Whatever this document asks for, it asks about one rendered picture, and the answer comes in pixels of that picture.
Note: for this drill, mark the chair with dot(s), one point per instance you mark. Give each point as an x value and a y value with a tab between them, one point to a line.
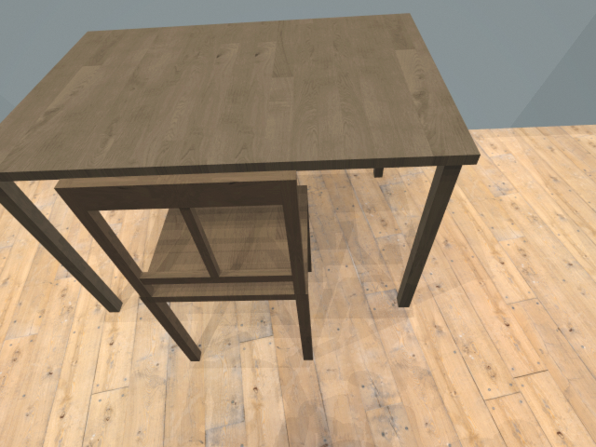
234	236

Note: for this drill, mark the table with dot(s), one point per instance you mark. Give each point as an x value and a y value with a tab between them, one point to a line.
358	92

